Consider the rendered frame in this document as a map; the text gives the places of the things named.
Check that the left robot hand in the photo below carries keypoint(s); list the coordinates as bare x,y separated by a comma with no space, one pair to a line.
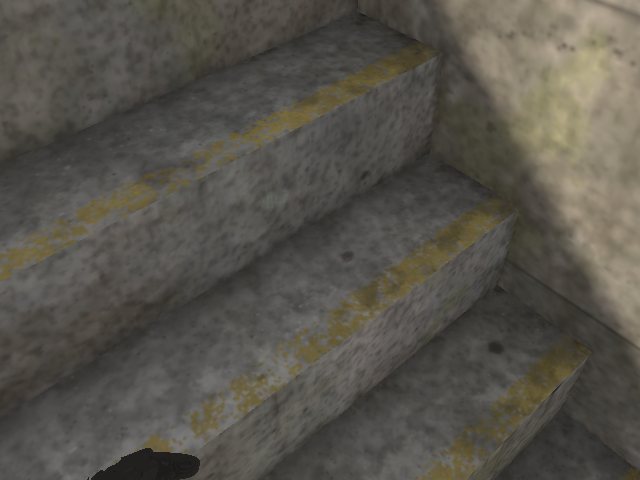
148,465

